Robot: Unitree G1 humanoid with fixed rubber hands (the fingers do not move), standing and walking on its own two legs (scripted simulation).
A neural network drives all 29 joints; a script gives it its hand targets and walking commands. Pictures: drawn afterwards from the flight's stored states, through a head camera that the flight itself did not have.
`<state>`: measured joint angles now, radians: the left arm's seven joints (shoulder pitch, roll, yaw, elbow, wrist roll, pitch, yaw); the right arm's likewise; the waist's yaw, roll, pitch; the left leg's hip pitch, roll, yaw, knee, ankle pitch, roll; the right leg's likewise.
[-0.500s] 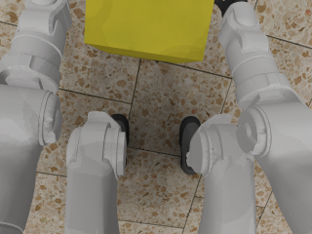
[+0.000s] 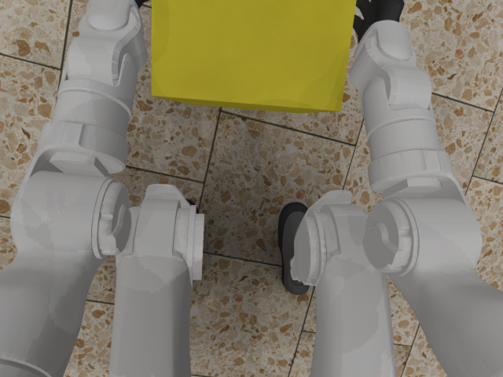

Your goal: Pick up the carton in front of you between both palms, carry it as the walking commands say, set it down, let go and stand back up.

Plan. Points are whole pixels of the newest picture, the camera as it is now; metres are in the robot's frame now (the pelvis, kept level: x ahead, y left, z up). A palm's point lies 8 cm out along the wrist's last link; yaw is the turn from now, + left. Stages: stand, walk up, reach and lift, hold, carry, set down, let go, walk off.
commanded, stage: reach and lift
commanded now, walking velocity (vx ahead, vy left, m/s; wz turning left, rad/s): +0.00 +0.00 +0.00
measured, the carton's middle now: (251, 35) +0.54 +0.03 -0.21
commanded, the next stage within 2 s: none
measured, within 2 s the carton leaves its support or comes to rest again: neither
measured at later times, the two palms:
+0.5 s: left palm out of the picture +0.48 +0.19 +0.05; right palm out of the picture +0.49 -0.11 +0.06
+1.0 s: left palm out of the picture +0.45 +0.18 +0.22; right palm out of the picture +0.46 -0.12 +0.23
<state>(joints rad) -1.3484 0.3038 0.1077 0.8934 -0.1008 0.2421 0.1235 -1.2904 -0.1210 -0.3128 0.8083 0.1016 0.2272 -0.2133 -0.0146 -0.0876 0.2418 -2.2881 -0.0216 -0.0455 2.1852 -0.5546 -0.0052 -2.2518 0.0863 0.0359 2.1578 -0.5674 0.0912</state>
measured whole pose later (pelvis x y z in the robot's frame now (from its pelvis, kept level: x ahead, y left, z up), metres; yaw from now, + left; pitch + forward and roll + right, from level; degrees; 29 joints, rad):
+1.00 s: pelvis +0.04 +0.00 +0.24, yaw +5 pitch +32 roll -2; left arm -0.71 -0.07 0.37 0.63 0.21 0.35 0.04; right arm -0.65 0.11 -0.44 0.57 -0.18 0.34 -0.06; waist -0.02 -0.02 -0.26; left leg -1.47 -0.06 -0.07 1.36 -0.46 -0.01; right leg -1.43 0.07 0.08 1.36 -0.50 0.05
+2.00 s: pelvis +0.08 -0.01 +0.40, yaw +6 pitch -4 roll +0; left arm -0.37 -0.18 0.32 0.41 0.33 0.62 0.00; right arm -0.37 0.16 -0.34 0.44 -0.33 0.60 0.03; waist -0.02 -0.02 0.01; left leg -0.21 -0.03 -0.09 0.47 -0.20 -0.01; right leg -0.18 0.03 0.10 0.48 -0.23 0.01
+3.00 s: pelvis +0.09 +0.00 +0.41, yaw +7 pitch -8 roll +0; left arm -0.24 -0.15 0.20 0.23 0.29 0.77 -0.01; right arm -0.26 0.15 -0.21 0.25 -0.29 0.76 0.01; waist -0.01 0.00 0.00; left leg -0.03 -0.03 -0.09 0.33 -0.15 0.00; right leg 0.01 0.02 0.10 0.32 -0.18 0.02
